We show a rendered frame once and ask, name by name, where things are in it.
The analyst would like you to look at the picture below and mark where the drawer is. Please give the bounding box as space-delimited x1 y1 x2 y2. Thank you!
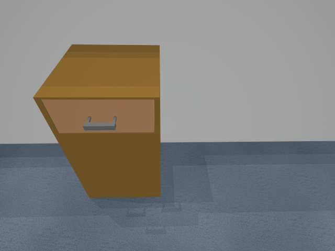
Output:
42 99 154 133

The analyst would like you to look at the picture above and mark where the cabinet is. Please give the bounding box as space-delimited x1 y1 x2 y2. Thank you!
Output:
33 44 161 198

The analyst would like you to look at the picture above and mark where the handle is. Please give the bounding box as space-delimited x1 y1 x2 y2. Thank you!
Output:
83 116 117 130

